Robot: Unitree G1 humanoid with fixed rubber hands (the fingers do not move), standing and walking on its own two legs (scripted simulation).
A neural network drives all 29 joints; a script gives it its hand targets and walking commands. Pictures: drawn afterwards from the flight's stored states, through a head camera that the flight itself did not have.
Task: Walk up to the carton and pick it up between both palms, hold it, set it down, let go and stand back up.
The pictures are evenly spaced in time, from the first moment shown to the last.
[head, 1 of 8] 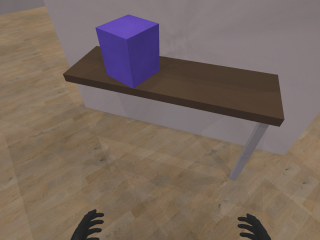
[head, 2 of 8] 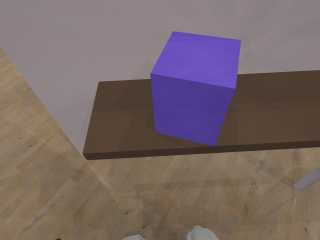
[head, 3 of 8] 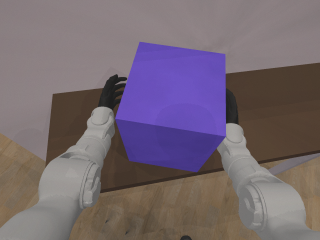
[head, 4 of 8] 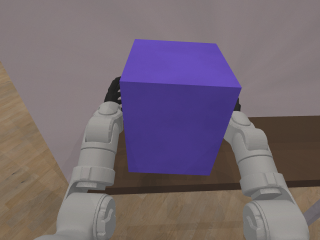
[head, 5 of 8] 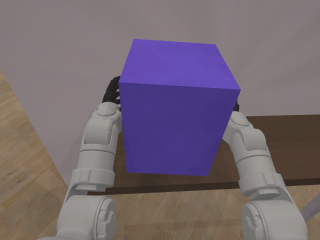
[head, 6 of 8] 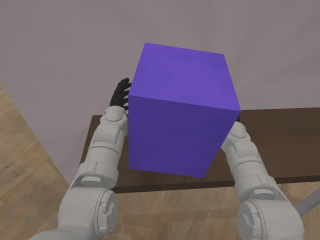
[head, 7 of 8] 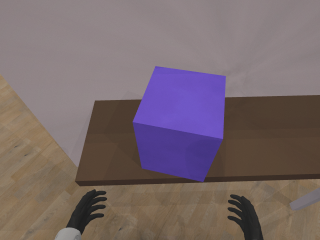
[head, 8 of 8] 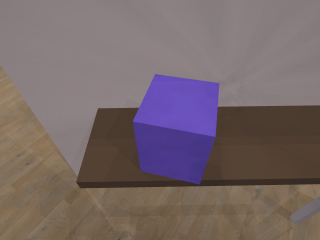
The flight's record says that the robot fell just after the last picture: no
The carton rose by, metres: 0.19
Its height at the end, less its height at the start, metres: +0.00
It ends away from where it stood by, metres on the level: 0.04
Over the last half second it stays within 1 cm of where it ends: yes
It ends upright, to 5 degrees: yes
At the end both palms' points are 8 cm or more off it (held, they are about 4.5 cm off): yes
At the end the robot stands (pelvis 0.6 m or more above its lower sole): yes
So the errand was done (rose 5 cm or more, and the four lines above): yes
